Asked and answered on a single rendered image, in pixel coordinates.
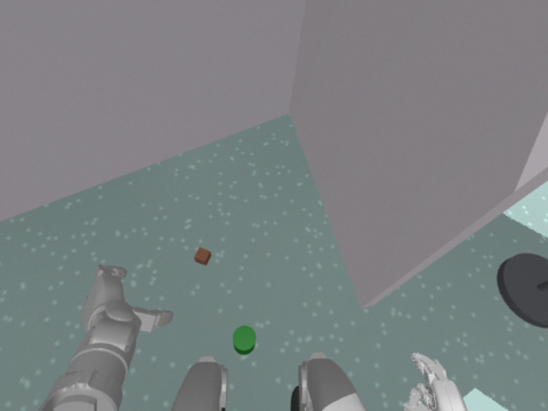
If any left robot arm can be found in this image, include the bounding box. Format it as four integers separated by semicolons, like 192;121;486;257
38;300;141;411

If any floor lamp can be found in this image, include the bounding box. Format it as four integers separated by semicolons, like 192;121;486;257
497;253;548;328

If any left robot hand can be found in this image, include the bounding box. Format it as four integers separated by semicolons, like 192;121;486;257
81;265;174;333

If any right robot hand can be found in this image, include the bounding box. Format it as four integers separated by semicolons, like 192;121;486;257
403;352;468;411

